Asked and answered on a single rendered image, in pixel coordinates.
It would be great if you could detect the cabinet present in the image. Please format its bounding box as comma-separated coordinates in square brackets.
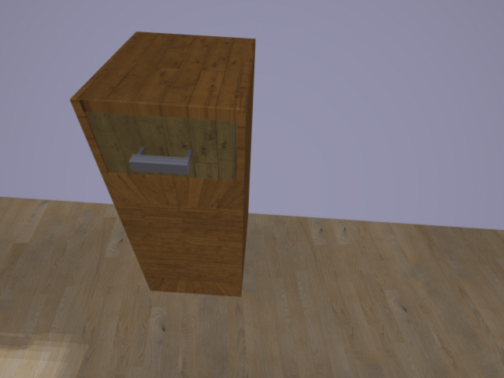
[70, 31, 256, 297]

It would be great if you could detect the handle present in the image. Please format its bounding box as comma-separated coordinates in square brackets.
[129, 146, 192, 175]

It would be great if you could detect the drawer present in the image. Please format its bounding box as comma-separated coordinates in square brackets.
[87, 112, 237, 180]

